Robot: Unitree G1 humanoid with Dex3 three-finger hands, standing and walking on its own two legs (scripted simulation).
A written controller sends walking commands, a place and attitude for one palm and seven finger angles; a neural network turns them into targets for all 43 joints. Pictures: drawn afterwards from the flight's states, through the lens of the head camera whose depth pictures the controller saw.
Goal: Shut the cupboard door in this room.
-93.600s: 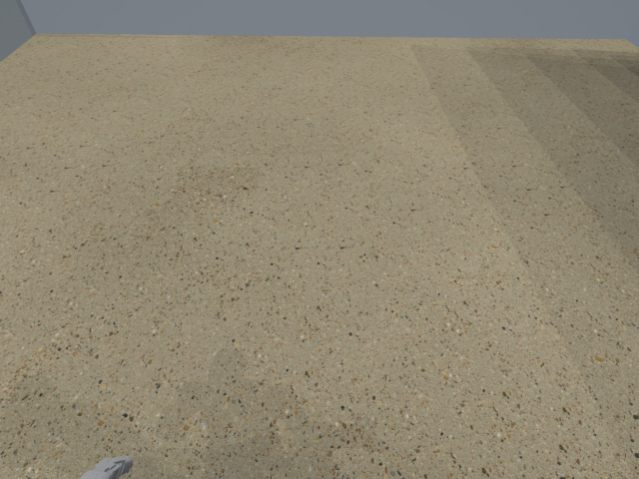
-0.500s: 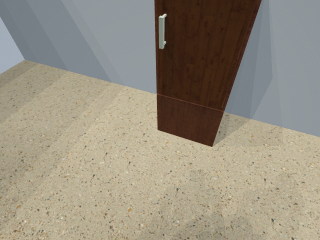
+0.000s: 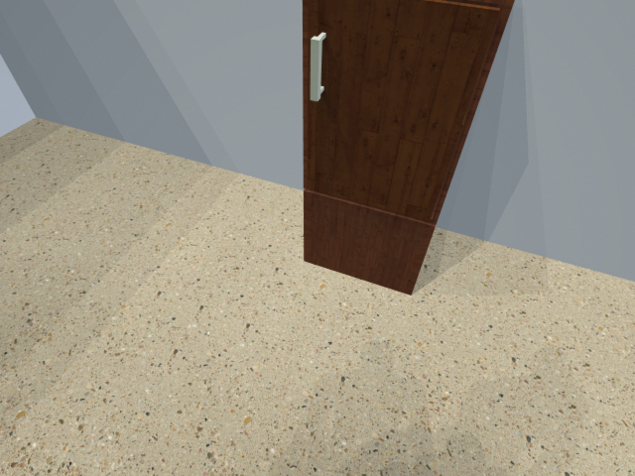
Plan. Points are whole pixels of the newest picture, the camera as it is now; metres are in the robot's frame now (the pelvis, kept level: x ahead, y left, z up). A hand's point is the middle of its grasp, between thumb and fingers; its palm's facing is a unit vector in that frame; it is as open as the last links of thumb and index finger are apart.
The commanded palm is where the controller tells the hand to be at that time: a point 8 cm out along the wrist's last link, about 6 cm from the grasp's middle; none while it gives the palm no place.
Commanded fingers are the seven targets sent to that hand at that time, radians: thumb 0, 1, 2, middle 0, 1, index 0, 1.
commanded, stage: look to check the result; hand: left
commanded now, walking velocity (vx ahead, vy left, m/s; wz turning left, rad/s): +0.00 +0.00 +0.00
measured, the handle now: (318, 67) +1.01 +0.04 +0.07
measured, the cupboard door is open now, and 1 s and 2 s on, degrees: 0 0 0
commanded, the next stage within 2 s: stand and wait in 0.52 s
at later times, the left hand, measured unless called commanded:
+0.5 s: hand out of the picture +0.02 +0.18 -0.17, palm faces -0.01 -0.98 -0.21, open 7.3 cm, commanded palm none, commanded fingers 0.00 0.90 0.90 -0.20 -0.30 -0.20 -0.30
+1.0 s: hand out of the picture +0.07 +0.19 -0.17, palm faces -0.01 -0.97 -0.24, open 7.3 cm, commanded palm none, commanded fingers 0.00 0.90 0.90 -0.20 -0.30 -0.20 -0.30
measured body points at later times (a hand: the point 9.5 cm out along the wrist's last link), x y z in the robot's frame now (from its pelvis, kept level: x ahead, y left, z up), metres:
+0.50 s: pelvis +0.02 -0.01 +0.00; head +0.03 -0.01 +0.45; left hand +0.02 +0.23 -0.16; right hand +0.02 -0.25 -0.16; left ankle +0.06 +0.08 -0.74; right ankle +0.00 -0.14 -0.74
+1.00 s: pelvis +0.05 -0.01 +0.01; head +0.06 -0.01 +0.46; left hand +0.08 +0.24 -0.15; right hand +0.09 -0.27 -0.15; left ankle +0.06 +0.08 -0.74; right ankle +0.00 -0.14 -0.74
